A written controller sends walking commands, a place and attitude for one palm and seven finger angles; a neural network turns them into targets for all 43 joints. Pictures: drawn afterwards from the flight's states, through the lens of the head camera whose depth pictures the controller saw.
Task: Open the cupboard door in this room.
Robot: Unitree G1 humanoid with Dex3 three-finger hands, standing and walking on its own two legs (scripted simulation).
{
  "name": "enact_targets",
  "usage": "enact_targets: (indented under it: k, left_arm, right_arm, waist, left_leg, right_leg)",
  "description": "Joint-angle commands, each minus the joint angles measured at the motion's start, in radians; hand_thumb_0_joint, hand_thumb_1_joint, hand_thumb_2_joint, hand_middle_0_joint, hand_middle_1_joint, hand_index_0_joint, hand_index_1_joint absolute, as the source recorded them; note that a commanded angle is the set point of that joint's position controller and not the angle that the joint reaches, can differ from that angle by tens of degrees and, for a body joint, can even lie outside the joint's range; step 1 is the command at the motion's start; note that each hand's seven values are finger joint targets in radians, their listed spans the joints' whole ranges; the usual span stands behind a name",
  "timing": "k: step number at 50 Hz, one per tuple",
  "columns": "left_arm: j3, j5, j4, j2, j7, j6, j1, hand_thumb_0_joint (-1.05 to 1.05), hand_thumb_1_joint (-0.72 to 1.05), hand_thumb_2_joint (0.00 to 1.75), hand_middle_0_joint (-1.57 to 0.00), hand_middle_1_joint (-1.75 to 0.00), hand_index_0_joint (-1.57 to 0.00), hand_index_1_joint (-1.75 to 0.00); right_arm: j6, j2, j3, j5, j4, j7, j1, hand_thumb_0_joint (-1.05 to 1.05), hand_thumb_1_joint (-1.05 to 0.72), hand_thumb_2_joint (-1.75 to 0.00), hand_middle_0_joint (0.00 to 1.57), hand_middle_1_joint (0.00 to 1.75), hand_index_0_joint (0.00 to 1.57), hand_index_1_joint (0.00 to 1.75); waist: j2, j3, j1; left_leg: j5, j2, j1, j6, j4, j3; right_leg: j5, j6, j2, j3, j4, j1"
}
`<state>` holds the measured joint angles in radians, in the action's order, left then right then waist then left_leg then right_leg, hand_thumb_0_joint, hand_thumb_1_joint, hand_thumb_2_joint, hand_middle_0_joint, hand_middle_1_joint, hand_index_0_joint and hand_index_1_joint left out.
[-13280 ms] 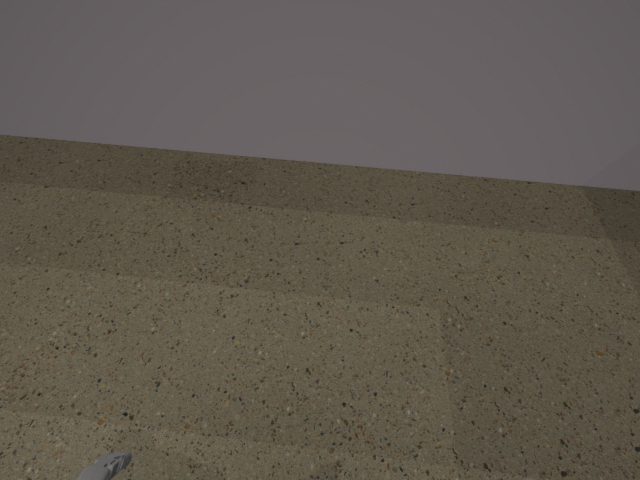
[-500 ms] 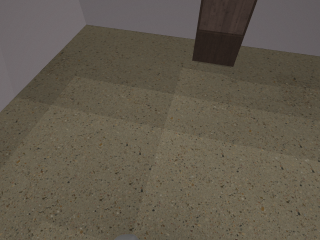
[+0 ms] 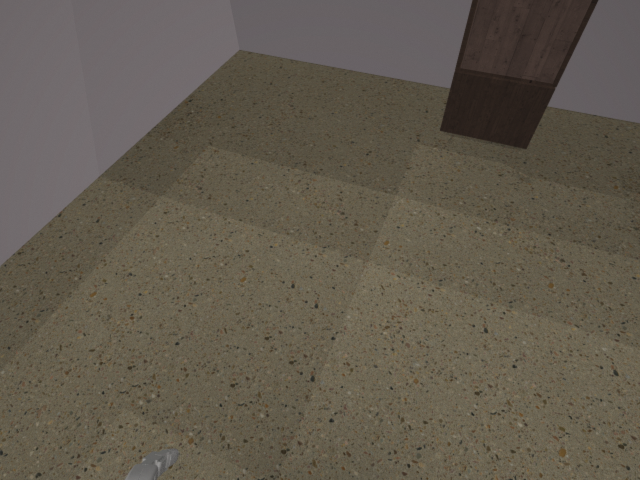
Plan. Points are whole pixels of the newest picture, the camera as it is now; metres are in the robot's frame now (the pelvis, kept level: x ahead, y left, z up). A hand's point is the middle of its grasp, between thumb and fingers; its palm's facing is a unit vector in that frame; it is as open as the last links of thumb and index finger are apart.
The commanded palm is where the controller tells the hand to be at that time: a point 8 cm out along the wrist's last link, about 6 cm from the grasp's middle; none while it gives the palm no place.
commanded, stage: turn or walk to find it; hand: left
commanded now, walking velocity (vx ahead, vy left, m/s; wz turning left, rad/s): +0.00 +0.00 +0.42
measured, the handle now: out of the picture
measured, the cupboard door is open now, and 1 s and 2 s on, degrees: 0 0 0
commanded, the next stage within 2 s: none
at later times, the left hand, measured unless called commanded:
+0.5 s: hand out of the picture -0.05 +0.17 -0.16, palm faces +0.29 -0.92 -0.25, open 7.4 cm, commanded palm none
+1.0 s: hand out of the picture -0.01 +0.23 -0.15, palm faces +0.42 -0.87 -0.26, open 7.4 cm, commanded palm none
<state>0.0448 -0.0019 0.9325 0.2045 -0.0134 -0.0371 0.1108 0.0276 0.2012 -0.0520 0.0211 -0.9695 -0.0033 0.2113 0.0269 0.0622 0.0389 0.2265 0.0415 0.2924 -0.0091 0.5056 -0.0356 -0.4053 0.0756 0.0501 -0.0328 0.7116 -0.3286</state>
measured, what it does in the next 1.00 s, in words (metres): steps on the spot, turning left: right foot, then left foot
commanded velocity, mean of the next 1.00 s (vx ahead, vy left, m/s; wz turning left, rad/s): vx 0.00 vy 0.00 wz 0.42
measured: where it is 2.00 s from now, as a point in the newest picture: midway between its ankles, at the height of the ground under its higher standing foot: outside the picture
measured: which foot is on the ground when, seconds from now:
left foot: down 0.00-0.04, up 0.06-0.56, down 0.58-1.00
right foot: up 0.00-0.00, down 0.02-0.58, up 0.60-1.00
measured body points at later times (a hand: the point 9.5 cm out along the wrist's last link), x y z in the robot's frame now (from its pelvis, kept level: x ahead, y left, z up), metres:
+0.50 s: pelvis -0.02 -0.02 +0.00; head +0.02 -0.02 +0.45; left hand -0.07 +0.22 -0.14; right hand +0.10 -0.26 -0.15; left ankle -0.09 +0.11 -0.70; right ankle -0.01 -0.11 -0.73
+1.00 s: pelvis -0.04 -0.01 +0.00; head +0.00 -0.01 +0.45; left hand -0.03 +0.27 -0.13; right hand +0.11 -0.21 -0.15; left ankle -0.08 +0.10 -0.73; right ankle +0.02 -0.13 -0.70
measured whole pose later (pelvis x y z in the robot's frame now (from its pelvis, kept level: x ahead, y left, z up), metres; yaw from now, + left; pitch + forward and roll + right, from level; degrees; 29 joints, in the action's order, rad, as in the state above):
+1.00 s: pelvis -0.04 -0.01 +0.00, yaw +25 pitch +0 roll +1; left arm 0.05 0.00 0.92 0.22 -0.01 -0.04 0.10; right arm 0.03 0.20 -0.05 0.02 -0.97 0.00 0.22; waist 0.01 0.07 0.04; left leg 0.25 0.04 0.23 -0.02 0.49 -0.05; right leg -0.44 0.09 0.06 -0.03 0.82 -0.38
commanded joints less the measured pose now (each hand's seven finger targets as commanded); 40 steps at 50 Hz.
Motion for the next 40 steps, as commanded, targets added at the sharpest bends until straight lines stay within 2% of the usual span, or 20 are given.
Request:
enact_targets:
  k: [1, 2, 3, 4, 6, 8, 11, 14, 18, 23, 25, 27, 28, 29, 30, 31, 33, 35, 37, 40]
  left_arm:
    - [0.035, -0.018, -0.03, 0.174, -0.018, 0.041, 0.179, 0.0, 0.9, 0.9, -0.2, -0.3, -0.2, -0.3]
    - [0.052, -0.028, -0.041, 0.251, -0.023, 0.046, 0.19, 0.0, 0.9, 0.9, -0.2, -0.3, -0.2, -0.3]
    - [0.043, -0.017, -0.057, 0.245, -0.023, 0.04, 0.174, 0.0, 0.9, 0.9, -0.2, -0.3, -0.2, -0.3]
    - [0.048, -0.014, -0.069, 0.204, -0.027, 0.048, 0.105, 0.0, 0.9, 0.9, -0.2, -0.3, -0.2, -0.3]
    - [0.031, -0.01, -0.095, 0.157, -0.024, 0.043, 0.028, 0.0, 0.9, 0.9, -0.2, -0.3, -0.2, -0.3]
    - [0.02, -0.009, -0.09, 0.126, -0.017, 0.053, 0.039, 0.0, 0.9, 0.9, -0.2, -0.3, -0.2, -0.3]
    - [0.019, -0.009, -0.071, 0.124, -0.019, 0.056, 0.093, 0.0, 0.9, 0.9, -0.2, -0.3, -0.2, -0.3]
    - [0.026, -0.014, -0.053, 0.136, -0.022, 0.056, 0.148, 0.0, 0.9, 0.9, -0.2, -0.3, -0.2, -0.3]
    - [0.034, -0.023, -0.023, 0.164, -0.023, 0.052, 0.196, 0.0, 0.9, 0.9, -0.2, -0.3, -0.2, -0.3]
    - [0.044, -0.03, 0.005, 0.201, -0.018, 0.042, 0.225, 0.0, 0.9, 0.9, -0.2, -0.3, -0.2, -0.3]
    - [0.047, -0.028, 0.011, 0.21, -0.017, 0.039, 0.198, 0.0, 0.9, 0.9, -0.2, -0.3, -0.2, -0.3]
    - [0.047, -0.016, 0.007, 0.201, -0.014, 0.031, 0.167, 0.0, 0.9, 0.9, -0.2, -0.3, -0.2, -0.3]
    - [0.044, -0.008, -0.009, 0.162, -0.012, 0.025, 0.178, 0.0, 0.9, 0.9, -0.2, -0.3, -0.2, -0.3]
    - [0.022, -0.006, -0.045, 0.098, -0.008, 0.02, 0.148, 0.0, 0.9, 0.9, -0.2, -0.3, -0.2, -0.3]
    - [0.017, -0.014, -0.057, 0.114, -0.013, 0.009, 0.104, 0.0, 0.9, 0.9, -0.2, -0.3, -0.2, -0.3]
    - [0.019, -0.017, -0.05, 0.11, -0.013, 0.002, 0.076, 0.0, 0.9, 0.9, -0.2, -0.3, -0.2, -0.3]
    - [0.027, -0.013, -0.03, 0.122, -0.004, 0.004, 0.061, 0.0, 0.9, 0.9, -0.2, -0.3, -0.2, -0.3]
    - [0.027, -0.011, -0.015, 0.12, 0.0, 0.007, 0.094, 0.0, 0.9, 0.9, -0.2, -0.3, -0.2, -0.3]
    - [0.025, -0.011, -0.014, 0.116, 0.002, 0.008, 0.098, 0.0, 0.9, 0.9, -0.2, -0.3, -0.2, -0.3]
    - [0.024, -0.01, -0.032, 0.113, -0.004, 0.004, 0.068, 0.0, 0.9, 0.9, -0.2, -0.3, -0.2, -0.3]
  right_arm:
    - [-0.007, 0.126, -0.048, -0.013, 0.078, 0.005, -0.003, 0.0, -0.9, -0.9, 0.2, 0.3, 0.2, 0.3]
    - [-0.008, 0.073, -0.038, -0.01, 0.11, 0.003, -0.02, 0.0, -0.9, -0.9, 0.2, 0.3, 0.2, 0.3]
    - [0.004, 0.127, -0.051, -0.004, 0.109, 0.005, -0.039, 0.0, -0.9, -0.9, 0.2, 0.3, 0.2, 0.3]
    - [0.017, 0.13, -0.053, 0.003, 0.085, 0.003, -0.018, 0.0, -0.9, -0.9, 0.2, 0.3, 0.2, 0.3]
    - [0.029, 0.127, -0.059, 0.003, 0.046, -0.008, 0.022, 0.0, -0.9, -0.9, 0.2, 0.3, 0.2, 0.3]
    - [0.034, 0.107, -0.053, 0.003, 0.022, -0.014, 0.056, 0.0, -0.9, -0.9, 0.2, 0.3, 0.2, 0.3]
    - [0.038, 0.117, -0.052, 0.002, 0.019, -0.014, 0.046, 0.0, -0.9, -0.9, 0.2, 0.3, 0.2, 0.3]
    - [0.036, 0.116, -0.044, 0.002, 0.031, -0.011, -0.003, 0.0, -0.9, -0.9, 0.2, 0.3, 0.2, 0.3]
    - [0.03, 0.103, -0.029, -0.003, 0.046, -0.007, -0.061, 0.0, -0.9, -0.9, 0.2, 0.3, 0.2, 0.3]
    - [0.011, 0.082, -0.011, -0.015, 0.061, -0.006, -0.098, 0.0, -0.9, -0.9, 0.2, 0.3, 0.2, 0.3]
    - [0.005, 0.084, -0.01, -0.016, 0.055, -0.004, -0.056, 0.0, -0.9, -0.9, 0.2, 0.3, 0.2, 0.3]
    - [-0.006, 0.109, -0.016, -0.013, 0.039, -0.006, 0.009, 0.0, -0.9, -0.9, 0.2, 0.3, 0.2, 0.3]
    - [-0.018, 0.182, -0.031, -0.007, 0.036, -0.005, 0.044, 0.0, -0.9, -0.9, 0.2, 0.3, 0.2, 0.3]
    - [-0.018, 0.269, -0.052, -0.004, 0.036, 0.003, 0.082, 0.0, -0.9, -0.9, 0.2, 0.3, 0.2, 0.3]
    - [-0.007, 0.282, -0.053, -0.004, 0.02, 0.007, 0.106, 0.0, -0.9, -0.9, 0.2, 0.3, 0.2, 0.3]
    - [-0.011, 0.248, -0.044, -0.001, 0.019, 0.017, 0.079, 0.0, -0.9, -0.9, 0.2, 0.3, 0.2, 0.3]
    - [-0.016, 0.207, -0.032, -0.001, 0.039, 0.027, 0.002, 0.0, -0.9, -0.9, 0.2, 0.3, 0.2, 0.3]
    - [-0.023, 0.194, -0.027, -0.004, 0.051, 0.027, -0.027, 0.0, -0.9, -0.9, 0.2, 0.3, 0.2, 0.3]
    - [-0.027, 0.197, -0.029, -0.006, 0.054, 0.026, -0.014, 0.0, -0.9, -0.9, 0.2, 0.3, 0.2, 0.3]
    - [-0.027, 0.191, -0.033, -0.006, 0.05, 0.023, 0.015, 0.0, -0.9, -0.9, 0.2, 0.3, 0.2, 0.3]
  waist:
    - [-0.113, -0.153, -0.078]
    - [-0.359, -0.108, -0.09]
    - [-0.261, -0.092, -0.089]
    - [-0.284, -0.049, -0.055]
    - [-0.171, 0.009, -0.01]
    - [-0.168, 0.0, -0.003]
    - [-0.194, -0.015, -0.022]
    - [-0.166, -0.041, -0.049]
    - [-0.169, -0.052, -0.076]
    - [-0.23, -0.098, -0.102]
    - [-0.232, -0.113, -0.073]
    - [-0.155, -0.137, -0.026]
    - [0.031, -0.172, -0.007]
    - [0.288, -0.136, 0.014]
    - [0.205, -0.139, 0.028]
    - [0.185, -0.102, 0.021]
    - [0.167, -0.056, -0.007]
    - [0.134, -0.067, -0.031]
    - [0.09, -0.09, -0.032]
    - [0.088, -0.081, -0.022]
  left_leg:
    - [-0.045, -0.098, 0.167, -0.022, 0.106, -0.145]
    - [0.324, 0.032, 0.323, 0.039, 0.329, -0.007]
    - [0.362, -0.005, 0.277, 0.034, 0.501, -0.05]
    - [0.306, -0.03, 0.279, 0.034, 0.593, -0.087]
    - [0.19, -0.049, 0.271, 0.043, 0.706, -0.059]
    - [0.103, -0.046, 0.268, 0.061, 0.738, -0.03]
    - [0.067, -0.061, 0.283, 0.082, 0.734, -0.021]
    - [0.105, -0.084, 0.295, 0.093, 0.676, -0.014]
    - [0.196, -0.097, 0.251, 0.094, 0.515, 0.027]
    - [0.244, -0.082, 0.128, 0.069, 0.263, 0.1]
    - [0.181, -0.074, 0.053, 0.058, 0.146, 0.122]
    - [-0.041, -0.083, -0.121, 0.042, -0.077, 0.118]
    - [-0.208, -0.212, -0.267, -0.009, -0.154, -0.053]
    - [-0.57, -0.426, -0.336, -0.124, -0.172, -0.323]
    - [-0.584, -0.47, -0.277, -0.194, -0.158, -0.286]
    - [-0.542, -0.423, -0.226, -0.191, -0.173, -0.252]
    - [-0.603, -0.343, -0.219, -0.167, -0.146, -0.193]
    - [-0.643, -0.294, -0.232, -0.146, -0.134, -0.131]
    - [-0.632, -0.281, -0.247, -0.143, -0.138, -0.124]
    - [-0.598, -0.28, -0.237, -0.15, -0.147, -0.155]
  right_leg:
    - [0.217, -0.054, 0.15, 0.125, -0.394, 0.345]
    - [0.337, -0.162, 0.388, 0.376, -0.429, 0.343]
    - [0.355, -0.229, 0.435, 0.351, -0.439, 0.193]
    - [0.278, -0.22, 0.382, 0.294, -0.466, 0.124]
    - [0.212, -0.171, 0.292, 0.177, -0.457, 0.064]
    - [0.3, -0.145, 0.227, 0.061, -0.436, 0.098]
    - [0.302, -0.146, 0.232, 0.029, -0.442, 0.155]
    - [0.374, -0.18, 0.272, 0.045, -0.416, 0.23]
    - [0.501, -0.214, 0.313, 0.02, -0.379, 0.272]
    - [0.639, -0.227, 0.326, -0.016, -0.305, 0.294]
    - [0.621, -0.205, 0.325, -0.041, -0.265, 0.267]
    - [0.503, -0.127, 0.282, -0.116, -0.15, 0.171]
    - [0.3, -0.067, 0.203, -0.161, 0.014, 0.017]
    - [-0.21, 0.0, 0.081, -0.161, 0.195, -0.223]
    - [-0.259, -0.012, 0.079, -0.073, 0.307, -0.201]
    - [-0.202, -0.013, 0.09, -0.031, 0.347, -0.211]
    - [-0.09, -0.002, 0.081, -0.003, 0.399, -0.245]
    - [-0.033, 0.008, 0.066, -0.006, 0.406, -0.226]
    - [-0.006, 0.017, 0.059, -0.001, 0.388, -0.215]
    - [0.006, 0.026, 0.052, 0.008, 0.355, -0.212]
